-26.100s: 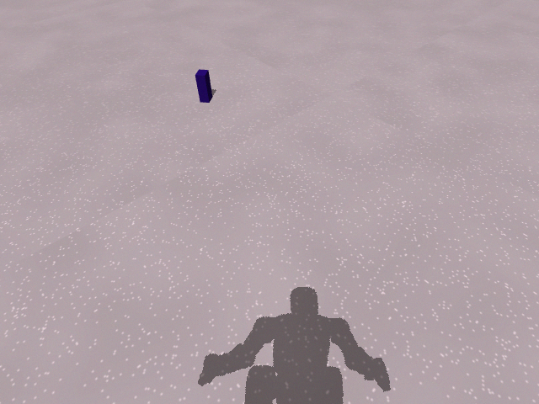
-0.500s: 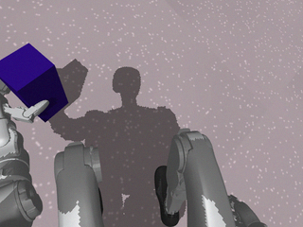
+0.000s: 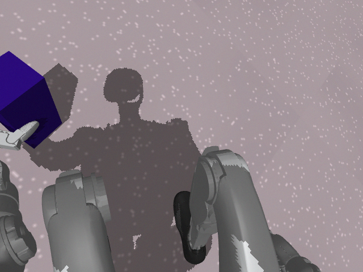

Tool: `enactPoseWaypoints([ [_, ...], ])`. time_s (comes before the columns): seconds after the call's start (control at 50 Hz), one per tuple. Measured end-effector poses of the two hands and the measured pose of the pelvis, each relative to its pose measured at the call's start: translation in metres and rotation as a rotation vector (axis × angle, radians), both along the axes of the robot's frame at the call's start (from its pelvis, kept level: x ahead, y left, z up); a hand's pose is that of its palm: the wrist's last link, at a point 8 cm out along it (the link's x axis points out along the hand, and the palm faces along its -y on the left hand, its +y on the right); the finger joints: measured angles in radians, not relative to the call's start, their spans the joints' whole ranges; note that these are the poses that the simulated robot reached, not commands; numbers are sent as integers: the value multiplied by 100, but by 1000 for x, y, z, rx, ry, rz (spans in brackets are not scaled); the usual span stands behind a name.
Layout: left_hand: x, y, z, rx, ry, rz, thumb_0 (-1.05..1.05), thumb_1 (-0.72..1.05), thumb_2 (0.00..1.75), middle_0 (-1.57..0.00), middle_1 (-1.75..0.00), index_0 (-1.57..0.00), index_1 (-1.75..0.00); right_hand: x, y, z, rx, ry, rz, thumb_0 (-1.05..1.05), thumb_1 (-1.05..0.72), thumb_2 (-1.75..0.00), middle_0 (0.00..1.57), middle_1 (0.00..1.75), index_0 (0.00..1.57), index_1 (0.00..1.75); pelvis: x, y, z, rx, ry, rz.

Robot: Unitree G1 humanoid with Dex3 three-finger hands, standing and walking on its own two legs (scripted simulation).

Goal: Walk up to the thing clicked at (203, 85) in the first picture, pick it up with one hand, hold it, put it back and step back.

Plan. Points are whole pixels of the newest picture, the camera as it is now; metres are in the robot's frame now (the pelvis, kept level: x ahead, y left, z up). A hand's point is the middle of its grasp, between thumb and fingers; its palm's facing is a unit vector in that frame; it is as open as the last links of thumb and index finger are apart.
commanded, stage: lower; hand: left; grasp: from the side
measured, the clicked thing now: (23, 108) +0.46 +0.27 -0.13
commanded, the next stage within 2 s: loosen in 1.08 s
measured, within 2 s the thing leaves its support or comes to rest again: neither
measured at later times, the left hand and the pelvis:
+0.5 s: hand (12, 115) +0.45 +0.29 -0.16, palm faces +0.38 -0.92 -0.08, open 10.9 cm; pelvis +0.00 +0.01 -0.01, yaw -2 degrees
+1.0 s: hand (16, 116) +0.46 +0.29 -0.18, palm faces +0.39 -0.92 -0.07, open 11.0 cm; pelvis -0.01 +0.01 -0.02, yaw -4 degrees
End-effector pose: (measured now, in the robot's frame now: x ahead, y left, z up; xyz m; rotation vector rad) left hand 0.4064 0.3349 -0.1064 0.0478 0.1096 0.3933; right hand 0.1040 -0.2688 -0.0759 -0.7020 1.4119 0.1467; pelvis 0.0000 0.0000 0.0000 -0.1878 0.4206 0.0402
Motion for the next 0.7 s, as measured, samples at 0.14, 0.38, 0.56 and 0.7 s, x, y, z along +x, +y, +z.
enactPoseWaypoints([
  [0.14,3,0,-21,3,-2,-7,-1,-61,111,-71,-114,-72,-114,-3,-1,4,-37,36,50,0,-91,-91,20,30,20,30,-1,2,-5,-16,-28,-8],
  [0.38,8,1,-39,5,-3,2,-1,-61,111,-71,-114,-72,-114,0,-1,12,-79,56,117,0,-92,-91,20,30,20,30,-2,5,-10,-43,-65,-18],
  [0.56,9,0,-48,5,3,4,-1,-61,111,-70,-115,-71,-115,0,2,14,-88,57,154,0,-91,-91,20,30,20,30,-5,6,-12,-56,-88,-27],
  [0.7,11,-1,-56,5,-1,8,-1,-61,112,-70,-115,-71,-115,-1,5,16,-97,67,177,0,-90,-90,20,30,20,30,-5,8,-13,-66,-101,-32],
])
